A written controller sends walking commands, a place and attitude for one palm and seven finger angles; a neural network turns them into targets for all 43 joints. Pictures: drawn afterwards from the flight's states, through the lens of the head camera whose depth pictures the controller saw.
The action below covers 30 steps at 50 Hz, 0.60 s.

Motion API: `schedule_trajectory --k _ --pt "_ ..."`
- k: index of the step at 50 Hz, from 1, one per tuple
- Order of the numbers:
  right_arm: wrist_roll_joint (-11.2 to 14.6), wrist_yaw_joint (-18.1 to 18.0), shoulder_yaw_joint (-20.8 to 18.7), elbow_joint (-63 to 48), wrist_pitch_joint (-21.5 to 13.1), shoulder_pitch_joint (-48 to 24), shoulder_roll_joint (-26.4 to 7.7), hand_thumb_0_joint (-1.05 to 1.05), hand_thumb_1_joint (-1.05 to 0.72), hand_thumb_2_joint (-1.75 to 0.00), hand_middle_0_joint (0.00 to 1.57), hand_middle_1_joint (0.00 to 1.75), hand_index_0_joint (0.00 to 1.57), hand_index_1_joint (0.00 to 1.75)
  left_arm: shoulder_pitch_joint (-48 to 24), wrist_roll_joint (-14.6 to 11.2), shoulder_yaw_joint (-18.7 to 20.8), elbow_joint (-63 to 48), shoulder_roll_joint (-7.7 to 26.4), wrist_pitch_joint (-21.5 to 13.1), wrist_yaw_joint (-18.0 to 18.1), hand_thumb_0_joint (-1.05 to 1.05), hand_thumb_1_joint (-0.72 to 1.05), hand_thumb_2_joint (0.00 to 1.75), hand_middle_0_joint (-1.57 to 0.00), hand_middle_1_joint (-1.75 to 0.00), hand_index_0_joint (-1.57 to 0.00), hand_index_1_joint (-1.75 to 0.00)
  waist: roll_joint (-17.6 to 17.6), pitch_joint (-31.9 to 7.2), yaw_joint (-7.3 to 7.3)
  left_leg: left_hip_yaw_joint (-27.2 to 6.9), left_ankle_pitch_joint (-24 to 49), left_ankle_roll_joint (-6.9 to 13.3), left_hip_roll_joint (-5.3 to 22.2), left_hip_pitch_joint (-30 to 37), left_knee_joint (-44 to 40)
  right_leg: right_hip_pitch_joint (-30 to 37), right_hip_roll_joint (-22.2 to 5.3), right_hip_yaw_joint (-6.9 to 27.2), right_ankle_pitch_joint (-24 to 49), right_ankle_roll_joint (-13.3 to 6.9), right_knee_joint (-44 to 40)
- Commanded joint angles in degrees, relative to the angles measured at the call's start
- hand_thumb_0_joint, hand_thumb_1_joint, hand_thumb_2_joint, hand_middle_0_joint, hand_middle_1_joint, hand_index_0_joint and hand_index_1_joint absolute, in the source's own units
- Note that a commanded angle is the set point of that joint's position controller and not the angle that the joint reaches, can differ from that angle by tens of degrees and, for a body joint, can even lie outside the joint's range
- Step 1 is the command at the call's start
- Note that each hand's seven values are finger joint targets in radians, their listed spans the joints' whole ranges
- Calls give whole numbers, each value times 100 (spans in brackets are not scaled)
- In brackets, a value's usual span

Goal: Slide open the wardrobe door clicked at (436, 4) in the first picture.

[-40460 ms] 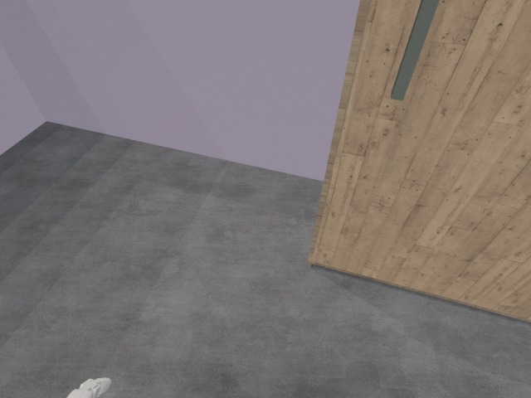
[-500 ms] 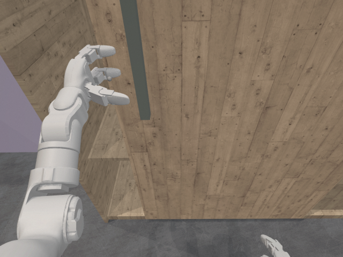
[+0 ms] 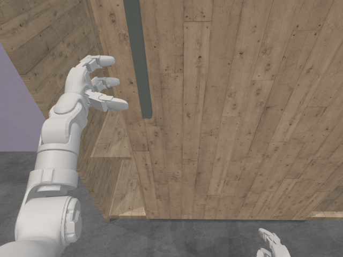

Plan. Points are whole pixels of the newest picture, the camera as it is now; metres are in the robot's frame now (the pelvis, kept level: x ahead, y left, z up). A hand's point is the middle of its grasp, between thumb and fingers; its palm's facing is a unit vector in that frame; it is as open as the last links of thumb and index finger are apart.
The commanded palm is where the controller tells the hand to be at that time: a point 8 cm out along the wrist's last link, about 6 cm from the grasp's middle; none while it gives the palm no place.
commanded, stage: move the hooked fingers beside the handle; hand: left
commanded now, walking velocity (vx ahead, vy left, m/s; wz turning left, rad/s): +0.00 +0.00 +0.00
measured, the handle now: (142, 63) +0.49 +0.10 +0.25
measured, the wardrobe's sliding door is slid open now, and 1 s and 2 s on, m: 0.23 0.23 0.23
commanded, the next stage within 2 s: none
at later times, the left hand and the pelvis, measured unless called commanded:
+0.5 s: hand (105, 85) +0.39 +0.16 +0.24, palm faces +0.05 -1.00 -0.01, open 14.0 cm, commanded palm +0.37 +0.21 +0.23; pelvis +0.00 +0.00 +0.00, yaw -1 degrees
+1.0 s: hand (103, 87) +0.38 +0.16 +0.25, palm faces +0.04 -1.00 -0.02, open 14.0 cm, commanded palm +0.36 +0.20 +0.23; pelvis +0.00 +0.00 +0.00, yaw +0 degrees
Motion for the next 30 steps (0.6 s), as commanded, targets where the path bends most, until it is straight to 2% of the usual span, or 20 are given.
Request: schedule_trajectory --k 1,3,4,5,7,8,11,12,13,15,18,20,21,22,24,26,27,28,29,30 --pt "-16 -42 -270 -914 -405 -648 -599 0 -90 -90 20 30 20 30 -3226 -71 52 -2010 866 -870 -60 0 -50 30 -30 -120 -30 -120 -179 -1726 -41 56 1316 383 -259 1164 -8 -36 188 -1 1946 -95 -296" --pt "-10 -42 -272 -868 -443 -662 -617 0 -90 -90 20 30 20 30 -3230 -88 71 -2149 915 -948 -48 0 -50 30 -30 -120 -30 -120 -15 -1800 -32 29 1384 369 -256 1234 3 -9 199 -16 1936 -116 -291" --pt "-3 -41 -263 -845 -458 -678 -595 0 -90 -90 20 30 20 30 -3144 -102 -28 -2012 755 -882 -53 0 -50 30 -30 -120 -30 -120 -22 -1683 -41 38 1298 363 -252 1205 -8 -101 209 -30 1854 -106 -306" --pt "3 -52 -266 -771 -453 -630 -629 0 -90 -90 20 30 20 30 -3072 -115 52 -1773 831 -783 -36 0 -50 30 -30 -120 -30 -120 -235 -1538 -47 26 1149 360 -254 1087 -33 -160 225 -49 1726 -90 -346" --pt "1 -57 -282 -685 -415 -586 -698 0 -90 -90 20 30 20 30 -2759 -79 235 -1314 1001 -596 24 0 -50 30 -30 -120 -30 -120 -264 -1337 29 24 975 340 -254 918 -100 -205 231 -74 1457 -93 -412" --pt "5 -50 -259 -714 -412 -615 -669 0 -90 -90 20 30 20 30 -2817 -56 61 -1341 807 -506 33 0 -50 30 -30 -120 -30 -120 -183 -1246 12 29 944 338 -243 858 -138 -242 203 -75 1409 -93 -403" --pt "-4 -9 -269 -749 -390 -603 -654 0 -90 -90 20 30 20 30 -2464 -42 174 -1290 776 -329 121 0 -50 30 -30 -120 -30 -120 -331 -1338 104 45 1091 338 -248 848 -124 -164 210 -82 1581 -100 -371" --pt "-13 -3 -283 -751 -360 -598 -691 0 -90 -90 20 30 20 30 -2202 -49 371 -1154 970 -335 151 0 -50 30 -30 -120 -30 -120 -472 -1337 177 50 1102 335 -248 760 -141 -46 215 -97 1553 -97 -384" --pt "-21 -1 -273 -795 -348 -611 -691 0 -90 -90 20 30 20 30 -2309 -56 456 -1369 1085 -370 158 0 -50 30 -30 -120 -30 -120 -442 -1406 177 68 1179 348 -248 754 -154 35 190 -56 1710 -94 -367" --pt "-23 14 -268 -865 -346 -650 -656 0 -90 -90 20 30 20 30 -2367 -55 423 -1630 1034 -460 159 0 -50 30 -30 -120 -30 -120 -547 -1430 174 81 1219 355 -244 776 -145 74 200 -54 1789 -88 -335" --pt "-34 -3 -272 -909 -360 -682 -649 0 -90 -90 20 30 20 30 -2641 -16 508 -2082 1265 -692 167 0 -50 30 -30 -120 -30 -120 -385 -1552 132 105 1254 378 -228 896 -140 116 190 -11 1803 -79 -356" --pt "-25 -1 -274 -908 -391 -691 -617 0 -90 -90 20 30 20 30 -2754 16 332 -2295 1086 -756 142 0 -50 30 -30 -120 -30 -120 -240 -1595 75 109 1292 369 -218 1047 -119 47 212 -16 1809 -95 -346" --pt "-12 0 -264 -916 -406 -720 -595 0 -90 -90 20 30 20 30 -2673 4 135 -2254 843 -721 108 0 -50 30 -30 -120 -30 -120 -214 -1519 53 97 1296 369 -219 1075 -106 -29 222 -28 1804 -99 -340" --pt "-5 -4 -278 -904 -415 -730 -625 0 -90 -90 20 30 20 30 -2673 -9 160 -2234 900 -719 90 0 -50 30 -30 -120 -30 -120 -43 -1506 54 101 1265 360 -221 1128 -99 -64 227 -31 1733 -102 -378" --pt "15 -24 -256 -842 -412 -734 -610 0 -90 -90 20 30 20 30 -2681 -23 -70 -2041 671 -557 26 0 -50 30 -30 -120 -30 -120 26 -1303 -20 73 1094 339 -218 1087 -116 -234 229 -46 1555 -105 -408" --pt "19 -31 -247 -792 -418 -704 -622 0 -90 -90 20 30 20 30 -2626 -58 -163 -1819 527 -378 -1 0 -50 30 -30 -120 -30 -120 -32 -1197 -25 19 972 323 -219 1038 -142 -344 238 -70 1400 -114 -442" --pt "20 -39 -263 -772 -418 -702 -658 0 -90 -90 20 30 20 30 -2480 -82 -150 -1671 507 -326 -4 0 -50 30 -30 -120 -30 -120 -223 -1168 -19 12 954 327 -217 1037 -160 -338 254 -98 1342 -103 -471" --pt "31 -39 -245 -777 -405 -732 -645 0 -90 -90 20 30 20 30 -2492 -105 -154 -1690 506 -269 -2 0 -50 30 -30 -120 -30 -120 -95 -1126 4 8 892 317 -221 973 -174 -342 223 -83 1283 -110 -470" --pt "19 -33 -237 -788 -411 -744 -621 0 -90 -90 20 30 20 30 -2496 -126 -226 -1733 357 -224 9 0 -50 30 -30 -120 -30 -120 -155 -1181 4 -10 936 316 -230 1011 -160 -352 232 -98 1322 -116 -444" --pt "7 -33 -253 -774 -410 -731 -634 0 -90 -90 20 30 20 30 -2482 -129 -58 -1732 512 -205 48 0 -50 30 -30 -120 -30 -120 -288 -1264 29 1 1010 315 -222 1012 -144 -294 231 -99 1409 -108 -428"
